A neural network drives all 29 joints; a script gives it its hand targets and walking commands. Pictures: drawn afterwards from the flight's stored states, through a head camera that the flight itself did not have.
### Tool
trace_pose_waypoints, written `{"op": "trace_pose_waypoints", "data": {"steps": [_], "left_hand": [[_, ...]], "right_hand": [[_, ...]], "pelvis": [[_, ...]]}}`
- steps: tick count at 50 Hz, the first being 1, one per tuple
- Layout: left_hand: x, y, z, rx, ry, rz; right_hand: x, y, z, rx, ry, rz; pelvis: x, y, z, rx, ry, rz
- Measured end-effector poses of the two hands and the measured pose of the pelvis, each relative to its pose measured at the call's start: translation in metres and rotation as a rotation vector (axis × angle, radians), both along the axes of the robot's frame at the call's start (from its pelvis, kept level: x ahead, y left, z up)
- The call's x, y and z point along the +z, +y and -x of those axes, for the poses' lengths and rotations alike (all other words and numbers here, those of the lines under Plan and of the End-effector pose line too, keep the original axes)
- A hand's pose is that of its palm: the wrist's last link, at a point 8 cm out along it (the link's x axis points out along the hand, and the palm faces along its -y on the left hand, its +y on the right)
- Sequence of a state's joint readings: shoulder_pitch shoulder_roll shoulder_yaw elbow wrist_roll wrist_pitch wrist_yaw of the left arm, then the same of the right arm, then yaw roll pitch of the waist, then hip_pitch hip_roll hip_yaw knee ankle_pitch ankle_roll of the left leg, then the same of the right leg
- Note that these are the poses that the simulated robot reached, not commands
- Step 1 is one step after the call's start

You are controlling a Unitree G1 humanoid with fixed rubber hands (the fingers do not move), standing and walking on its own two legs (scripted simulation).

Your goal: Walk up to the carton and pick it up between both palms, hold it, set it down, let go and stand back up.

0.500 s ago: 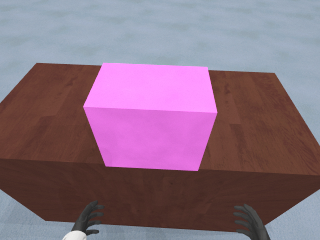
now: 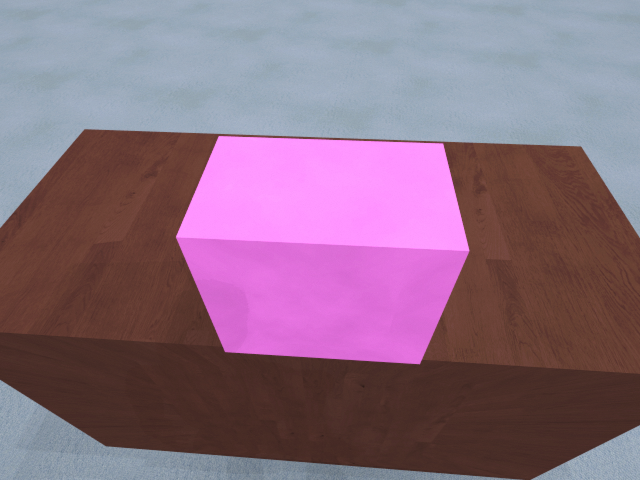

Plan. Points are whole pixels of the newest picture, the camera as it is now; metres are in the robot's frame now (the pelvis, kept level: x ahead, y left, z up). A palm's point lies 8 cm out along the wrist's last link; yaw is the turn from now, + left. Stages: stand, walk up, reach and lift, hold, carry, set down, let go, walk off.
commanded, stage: stand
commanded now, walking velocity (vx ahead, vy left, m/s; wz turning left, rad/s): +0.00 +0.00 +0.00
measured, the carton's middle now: (324, 256) +0.38 +0.02 +0.06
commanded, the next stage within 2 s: none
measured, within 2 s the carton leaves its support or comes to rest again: neither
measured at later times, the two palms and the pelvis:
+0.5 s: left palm out of the picture -0.07 +0.22 -0.15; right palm out of the picture -0.06 -0.18 -0.14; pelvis -0.02 +0.02 +0.00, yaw +0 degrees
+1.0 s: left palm out of the picture -0.11 +0.21 -0.14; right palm out of the picture -0.09 -0.18 -0.15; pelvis -0.05 +0.02 +0.00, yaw +0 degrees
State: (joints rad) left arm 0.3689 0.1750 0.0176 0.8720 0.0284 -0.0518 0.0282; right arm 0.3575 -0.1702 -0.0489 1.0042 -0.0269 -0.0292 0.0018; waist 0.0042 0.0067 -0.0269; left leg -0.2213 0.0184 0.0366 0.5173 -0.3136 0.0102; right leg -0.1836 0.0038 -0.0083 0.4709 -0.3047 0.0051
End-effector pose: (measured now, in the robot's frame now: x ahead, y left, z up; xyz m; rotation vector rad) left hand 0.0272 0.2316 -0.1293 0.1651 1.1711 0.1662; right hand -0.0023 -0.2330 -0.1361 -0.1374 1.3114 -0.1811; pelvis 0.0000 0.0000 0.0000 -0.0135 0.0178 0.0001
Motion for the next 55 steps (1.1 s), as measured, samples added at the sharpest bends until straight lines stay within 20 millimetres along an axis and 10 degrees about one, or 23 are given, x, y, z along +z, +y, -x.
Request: {"op": "trace_pose_waypoints", "data": {"steps": [27,55], "left_hand": [[-0.017,-0.012,0.106,0.063,0.305,0.084],[-0.015,-0.026,0.144,0.056,0.353,0.095]], "right_hand": [[-0.007,0.053,0.067,-0.02,0.141,-0.056],[-0.011,0.051,0.094,-0.027,0.157,-0.073]], "pelvis": [[0.004,0.022,0.027,0.001,-0.046,-0.003],[0.003,0.017,0.052,-0.002,-0.035,-0.009]]}}
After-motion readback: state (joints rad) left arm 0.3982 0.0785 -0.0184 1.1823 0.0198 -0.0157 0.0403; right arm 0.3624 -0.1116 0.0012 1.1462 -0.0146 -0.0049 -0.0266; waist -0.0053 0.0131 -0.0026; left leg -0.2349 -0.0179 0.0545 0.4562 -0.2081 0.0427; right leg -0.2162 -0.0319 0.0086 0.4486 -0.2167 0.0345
